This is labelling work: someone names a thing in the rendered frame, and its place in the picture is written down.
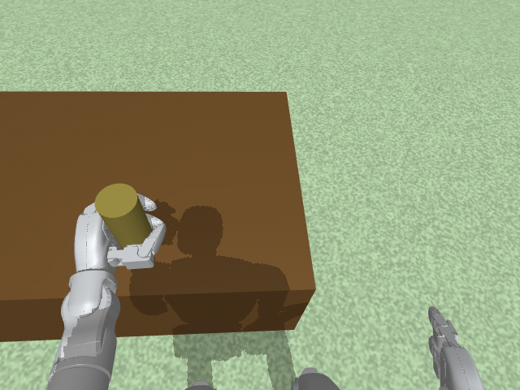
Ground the right robot hand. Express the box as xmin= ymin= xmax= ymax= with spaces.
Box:
xmin=428 ymin=306 xmax=485 ymax=390

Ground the left robot arm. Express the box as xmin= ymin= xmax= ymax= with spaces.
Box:
xmin=46 ymin=269 xmax=120 ymax=390

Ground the can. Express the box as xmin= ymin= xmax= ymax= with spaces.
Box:
xmin=95 ymin=184 xmax=153 ymax=249

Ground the left robot hand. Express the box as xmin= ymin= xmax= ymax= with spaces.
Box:
xmin=74 ymin=193 xmax=167 ymax=275

